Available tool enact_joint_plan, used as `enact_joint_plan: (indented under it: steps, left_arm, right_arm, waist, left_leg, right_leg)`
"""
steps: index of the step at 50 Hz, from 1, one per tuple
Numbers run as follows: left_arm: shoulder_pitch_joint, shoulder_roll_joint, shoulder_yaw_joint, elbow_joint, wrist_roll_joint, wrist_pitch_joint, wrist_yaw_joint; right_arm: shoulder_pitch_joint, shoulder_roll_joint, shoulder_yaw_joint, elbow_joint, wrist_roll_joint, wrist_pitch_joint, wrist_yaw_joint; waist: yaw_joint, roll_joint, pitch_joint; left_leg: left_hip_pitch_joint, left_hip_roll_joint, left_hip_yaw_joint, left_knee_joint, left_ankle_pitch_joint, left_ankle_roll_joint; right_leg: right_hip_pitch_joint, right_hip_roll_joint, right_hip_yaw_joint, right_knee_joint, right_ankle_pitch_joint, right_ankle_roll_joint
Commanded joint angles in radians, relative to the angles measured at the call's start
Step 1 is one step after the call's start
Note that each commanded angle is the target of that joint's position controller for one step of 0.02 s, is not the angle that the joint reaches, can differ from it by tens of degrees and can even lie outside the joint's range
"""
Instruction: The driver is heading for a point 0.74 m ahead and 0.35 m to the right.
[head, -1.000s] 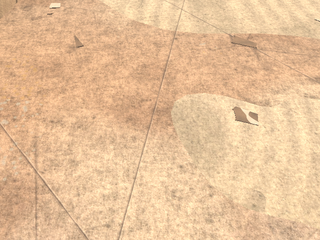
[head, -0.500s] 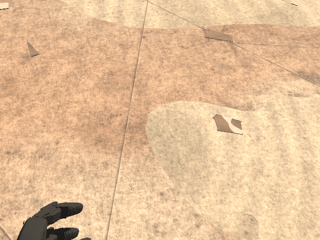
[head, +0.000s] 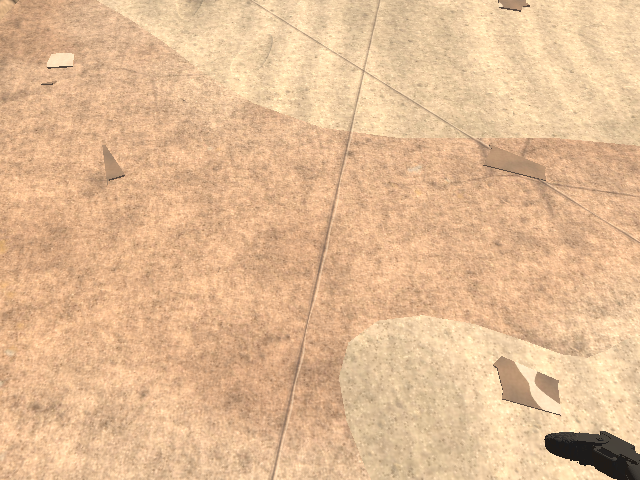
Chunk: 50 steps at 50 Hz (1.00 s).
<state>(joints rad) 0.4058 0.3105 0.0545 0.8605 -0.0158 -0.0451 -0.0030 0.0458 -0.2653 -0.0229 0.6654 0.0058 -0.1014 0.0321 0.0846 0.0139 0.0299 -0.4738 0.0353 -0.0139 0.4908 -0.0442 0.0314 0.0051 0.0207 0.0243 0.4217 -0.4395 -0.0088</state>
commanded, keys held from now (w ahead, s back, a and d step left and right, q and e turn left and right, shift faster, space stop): w+e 1.00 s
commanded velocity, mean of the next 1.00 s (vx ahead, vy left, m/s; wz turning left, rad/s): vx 0.50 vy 0.00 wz -0.53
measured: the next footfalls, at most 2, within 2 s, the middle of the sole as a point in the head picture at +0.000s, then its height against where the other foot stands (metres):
right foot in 0.52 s outside the picture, level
left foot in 1.02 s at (412, 356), level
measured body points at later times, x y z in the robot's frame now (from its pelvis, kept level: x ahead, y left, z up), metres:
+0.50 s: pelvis +0.26 -0.03 +0.00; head +0.29 -0.06 +0.44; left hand +0.54 +0.13 -0.08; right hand +0.20 -0.33 -0.13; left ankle +0.13 +0.12 -0.72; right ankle +0.36 -0.16 -0.72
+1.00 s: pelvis +0.53 -0.13 +0.00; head +0.55 -0.16 +0.45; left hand +0.72 +0.11 -0.10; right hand +0.61 -0.46 -0.06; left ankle +0.72 -0.10 -0.72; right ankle +0.36 -0.16 -0.72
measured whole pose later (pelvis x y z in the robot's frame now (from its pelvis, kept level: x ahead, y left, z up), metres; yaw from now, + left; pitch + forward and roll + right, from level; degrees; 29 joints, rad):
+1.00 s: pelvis +0.53 -0.13 +0.00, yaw -34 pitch +2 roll +0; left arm 0.40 0.30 0.08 0.74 -0.02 -0.02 0.02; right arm 0.01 -0.28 -0.04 0.68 0.00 -0.12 0.03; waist 0.09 0.04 0.01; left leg -0.46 -0.01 -0.07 0.45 -0.02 -0.01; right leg -0.05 0.11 0.23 0.47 -0.44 -0.07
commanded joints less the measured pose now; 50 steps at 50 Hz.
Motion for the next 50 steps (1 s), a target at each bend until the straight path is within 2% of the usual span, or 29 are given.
enact_joint_plan:
  steps: [1,2,3,4,5,7,11,16,19,21,23,24,25,26,27,28,29,30,31,32,33,35,37,40,42,45,48,49,50]
  left_arm:
    - [0.091,-0.029,-0.025,-0.109,0.002,-0.026,0.002]
    - [0.047,0.082,-0.001,-0.090,-0.024,-0.034,0.002]
    - [-0.043,0.138,0.019,-0.113,-0.038,-0.035,0.003]
    - [-0.092,0.129,0.019,-0.125,-0.029,-0.033,0.006]
    - [-0.117,0.118,0.023,-0.131,-0.016,-0.028,0.007]
    - [-0.089,0.081,0.025,-0.128,-0.020,-0.004,0.002]
    - [-0.143,0.038,0.019,-0.164,-0.010,0.026,0.000]
    - [-0.282,0.012,0.006,-0.213,-0.006,0.014,-0.031]
    - [-0.364,0.016,0.005,-0.254,-0.007,0.015,-0.046]
    - [-0.389,0.030,0.010,-0.277,-0.006,0.017,-0.054]
    - [-0.350,0.060,0.027,-0.285,-0.003,0.024,-0.057]
    - [-0.268,0.089,0.045,-0.270,-0.004,0.028,-0.055]
    - [-0.114,0.134,0.074,-0.230,-0.007,0.032,-0.046]
    - [0.053,0.215,0.110,-0.186,-0.012,0.043,-0.026]
    - [0.001,0.328,0.120,-0.199,-0.019,0.034,-0.018]
    - [0.015,0.250,0.095,-0.239,-0.011,0.011,-0.029]
    - [-0.017,0.189,0.077,-0.225,-0.003,-0.007,-0.034]
    - [-0.068,0.164,0.068,-0.226,-0.006,-0.016,-0.034]
    - [-0.135,0.132,0.059,-0.235,-0.003,-0.018,-0.031]
    - [-0.173,0.108,0.049,-0.252,0.009,-0.019,-0.026]
    - [-0.185,0.106,0.048,-0.260,0.013,-0.020,-0.022]
    - [-0.169,0.120,0.051,-0.249,0.006,-0.024,-0.011]
    - [-0.135,0.143,0.057,-0.234,0.002,-0.023,0.004]
    - [-0.095,0.147,0.058,-0.214,-0.004,-0.013,0.018]
    - [-0.063,0.153,0.060,-0.199,-0.006,-0.008,0.021]
    - [-0.025,0.144,0.060,-0.177,-0.013,0.000,0.024]
    - [-0.036,0.143,0.063,-0.172,-0.010,0.011,0.029]
    - [-0.052,0.134,0.060,-0.176,-0.009,0.014,0.028]
    - [-0.063,0.099,0.047,-0.185,-0.005,0.014,0.024]
  right_arm:
    - [0.400,-0.327,-0.109,0.035,-0.023,0.003,-0.017]
    - [0.395,-0.217,-0.084,0.024,-0.016,0.004,-0.015]
    - [0.335,-0.168,-0.068,0.022,-0.011,0.004,-0.018]
    - [0.272,-0.145,-0.059,0.020,-0.013,0.002,-0.019]
    - [0.227,-0.117,-0.052,0.025,-0.014,0.001,-0.018]
    - [0.183,-0.099,-0.052,0.033,-0.021,-0.011,-0.019]
    - [0.172,-0.132,-0.068,0.067,-0.018,-0.025,-0.027]
    - [0.197,-0.175,-0.082,0.094,-0.012,-0.007,-0.040]
    - [0.238,-0.199,-0.092,0.117,0.003,0.009,-0.042]
    - [0.247,-0.214,-0.099,0.128,0.016,0.024,-0.042]
    - [0.233,-0.244,-0.108,0.126,0.026,0.037,-0.045]
    - [0.223,-0.255,-0.112,0.123,0.031,0.046,-0.047]
    - [0.206,-0.246,-0.107,0.117,0.036,0.052,-0.048]
    - [0.224,-0.204,-0.089,0.103,0.012,0.047,-0.052]
    - [0.312,-0.051,-0.043,0.042,-0.030,0.024,-0.043]
    - [0.222,-0.130,-0.049,0.033,0.005,-0.013,-0.031]
    - [0.128,-0.181,-0.062,0.003,0.043,-0.031,-0.024]
    - [0.118,-0.170,-0.057,0.004,0.032,-0.043,-0.029]
    - [0.124,-0.171,-0.061,0.018,0.002,-0.045,-0.037]
    - [0.145,-0.178,-0.067,0.025,-0.009,-0.036,-0.037]
    - [0.155,-0.176,-0.069,0.025,-0.013,-0.024,-0.035]
    - [0.150,-0.145,-0.063,0.023,-0.023,-0.005,-0.035]
    - [0.083,-0.121,-0.054,0.001,-0.024,0.003,-0.037]
    - [-0.028,-0.091,-0.040,-0.026,-0.018,-0.001,-0.028]
    - [-0.091,-0.089,-0.037,-0.043,-0.009,-0.007,-0.019]
    - [-0.131,-0.115,-0.045,-0.062,0.000,-0.019,-0.006]
    - [-0.086,-0.146,-0.060,-0.056,0.003,-0.032,-0.001]
    - [-0.018,-0.158,-0.069,-0.039,0.002,-0.037,-0.005]
    - [0.088,-0.187,-0.085,-0.018,-0.008,-0.042,-0.012]
  waist:
    - [-0.154,0.309,-0.401]
    - [-0.195,0.217,-0.366]
    - [-0.194,0.153,-0.226]
    - [-0.169,0.092,-0.157]
    - [-0.146,0.084,-0.095]
    - [-0.103,0.107,-0.060]
    - [-0.086,0.058,0.003]
    - [-0.133,0.031,0.041]
    - [-0.158,0.024,0.067]
    - [-0.151,0.030,0.070]
    - [-0.109,0.059,0.022]
    - [-0.057,0.069,-0.032]
    - [0.032,0.050,-0.111]
    - [0.096,-0.041,-0.199]
    - [-0.044,-0.312,-0.261]
    - [0.028,-0.180,-0.384]
    - [0.036,-0.120,-0.238]
    - [-0.007,-0.058,-0.152]
    - [-0.049,-0.030,-0.104]
    - [-0.082,-0.048,-0.093]
    - [-0.096,-0.058,-0.089]
    - [-0.101,-0.046,-0.075]
    - [-0.084,-0.044,-0.044]
    - [-0.040,-0.078,-0.022]
    - [-0.014,-0.088,-0.011]
    - [-0.004,-0.097,-0.008]
    - [-0.037,-0.137,-0.016]
    - [-0.075,-0.147,-0.039]
    - [-0.129,-0.131,-0.115]
  left_leg:
    - [0.868,0.394,-0.604,-0.088,-0.223,0.231]
    - [0.825,0.376,-0.676,-0.171,-0.364,0.218]
    - [0.717,0.349,-0.513,-0.183,-0.346,0.176]
    - [0.601,0.311,-0.400,-0.202,-0.243,0.157]
    - [0.504,0.274,-0.309,-0.234,-0.159,0.148]
    - [0.395,0.239,-0.189,-0.296,-0.071,0.142]
    - [0.353,0.243,-0.039,-0.357,0.059,0.163]
    - [0.392,0.219,0.123,-0.369,0.096,0.138]
    - [0.473,0.245,0.163,-0.350,0.114,0.125]
    - [0.538,0.263,0.184,-0.303,0.200,0.108]
    - [0.574,0.264,0.214,-0.178,0.505,0.087]
    - [0.569,0.252,0.231,-0.047,0.646,0.074]
    - [0.499,0.215,0.261,0.158,0.669,0.044]
    - [0.261,0.171,0.261,0.459,0.389,-0.005]
    - [-0.183,-0.041,0.168,0.806,-0.529,-0.070]
    - [-0.285,-0.056,-0.072,0.910,-0.572,-0.056]
    - [-0.365,-0.011,-0.075,0.891,-0.467,-0.033]
    - [-0.333,0.033,-0.072,0.805,-0.375,-0.019]
    - [-0.265,0.065,-0.074,0.718,-0.318,-0.024]
    - [-0.193,0.085,-0.083,0.670,-0.277,-0.029]
    - [-0.155,0.085,-0.080,0.637,-0.256,-0.040]
    - [-0.135,0.076,-0.057,0.558,-0.219,-0.071]
    - [-0.155,0.057,-0.045,0.433,-0.117,-0.099]
    - [-0.105,0.013,-0.042,0.200,0.075,-0.109]
    - [-0.059,-0.015,-0.037,0.102,0.140,-0.106]
    - [-0.044,-0.030,-0.066,0.020,0.122,-0.085]
    - [0.017,-0.037,-0.074,-0.016,-0.001,-0.047]
    - [0.109,-0.044,-0.054,-0.049,-0.009,-0.025]
    - [0.289,-0.010,-0.066,-0.065,0.002,0.012]
  right_leg:
    - [-0.611,0.036,0.013,0.714,-0.105,-0.019]
    - [-0.712,-0.006,0.122,0.837,-0.136,-0.016]
    - [-0.764,-0.048,0.113,0.864,-0.050,-0.021]
    - [-0.742,-0.090,0.089,0.842,0.031,-0.015]
    - [-0.718,-0.115,0.089,0.793,0.087,-0.009]
    - [-0.630,-0.145,0.086,0.751,0.150,0.001]
    - [-0.680,-0.158,0.082,0.639,0.243,0.025]
    - [-0.655,-0.142,0.010,0.357,0.459,0.013]
    - [-0.665,-0.131,-0.026,0.265,0.443,-0.013]
    - [-0.664,-0.115,-0.051,0.230,0.378,-0.041]
    - [-0.567,-0.057,-0.105,0.223,0.277,-0.081]
    - [-0.455,-0.014,-0.133,0.217,0.239,-0.107]
    - [-0.240,0.036,-0.148,0.157,0.287,-0.142]
    - [0.065,-0.028,0.005,0.137,0.308,-0.193]
    - [0.340,-0.277,0.586,0.023,0.121,-0.374]
    - [0.382,-0.352,0.825,-0.132,-0.026,-0.413]
    - [0.295,-0.333,0.691,-0.158,0.040,-0.360]
    - [0.156,-0.289,0.565,-0.149,0.145,-0.324]
    - [0.029,-0.248,0.466,-0.147,0.267,-0.295]
    - [-0.053,-0.218,0.407,-0.163,0.360,-0.285]
    - [-0.100,-0.205,0.384,-0.182,0.418,-0.288]
    - [-0.163,-0.185,0.320,-0.197,0.526,-0.295]
    - [-0.197,-0.157,0.273,-0.204,0.544,-0.281]
    - [-0.231,-0.107,0.231,-0.191,0.452,-0.229]
    - [-0.241,-0.107,0.249,-0.184,0.394,-0.211]
    - [-0.168,-0.138,0.325,-0.120,0.357,-0.201]
    - [-0.102,-0.165,0.402,-0.033,0.399,-0.181]
    - [-0.109,-0.148,0.403,0.017,0.445,-0.165]
    - [-0.146,-0.095,0.365,0.149,0.491,-0.135]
